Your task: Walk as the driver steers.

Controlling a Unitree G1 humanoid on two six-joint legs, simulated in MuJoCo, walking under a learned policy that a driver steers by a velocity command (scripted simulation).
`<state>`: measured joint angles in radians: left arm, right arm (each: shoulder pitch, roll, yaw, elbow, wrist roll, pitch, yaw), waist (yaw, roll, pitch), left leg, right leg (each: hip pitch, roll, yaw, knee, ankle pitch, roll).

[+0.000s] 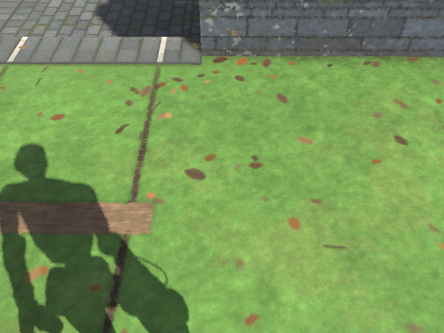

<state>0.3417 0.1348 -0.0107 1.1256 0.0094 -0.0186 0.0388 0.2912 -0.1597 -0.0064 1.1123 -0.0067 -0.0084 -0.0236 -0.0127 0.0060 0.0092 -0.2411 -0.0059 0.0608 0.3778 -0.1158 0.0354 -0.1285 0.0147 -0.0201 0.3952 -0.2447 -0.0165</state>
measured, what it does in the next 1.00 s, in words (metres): stands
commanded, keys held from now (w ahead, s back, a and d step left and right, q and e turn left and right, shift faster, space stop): no key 1.00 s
